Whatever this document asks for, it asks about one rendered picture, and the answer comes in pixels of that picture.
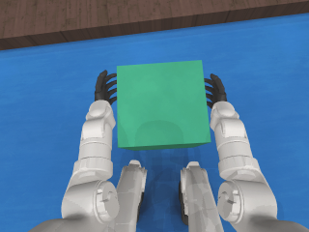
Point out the robot right upper arm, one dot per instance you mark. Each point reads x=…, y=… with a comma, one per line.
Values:
x=250, y=206

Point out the right robot thigh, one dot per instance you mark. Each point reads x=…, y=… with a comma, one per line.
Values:
x=203, y=215

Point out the robot left forearm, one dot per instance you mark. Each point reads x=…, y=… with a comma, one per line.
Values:
x=94, y=158

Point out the left robot hand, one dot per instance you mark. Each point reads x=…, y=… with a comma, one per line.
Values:
x=102, y=93

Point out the robot right forearm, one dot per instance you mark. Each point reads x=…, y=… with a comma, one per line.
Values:
x=235, y=157

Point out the carton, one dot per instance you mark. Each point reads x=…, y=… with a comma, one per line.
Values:
x=162, y=106

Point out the robot thigh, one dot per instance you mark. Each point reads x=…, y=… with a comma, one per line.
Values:
x=132, y=182
x=203, y=215

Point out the left robot thigh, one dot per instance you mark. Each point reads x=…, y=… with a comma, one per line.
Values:
x=132, y=182

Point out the robot left upper arm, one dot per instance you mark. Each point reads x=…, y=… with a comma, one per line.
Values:
x=86, y=207

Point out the right robot hand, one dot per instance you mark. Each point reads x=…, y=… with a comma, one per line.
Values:
x=217, y=90

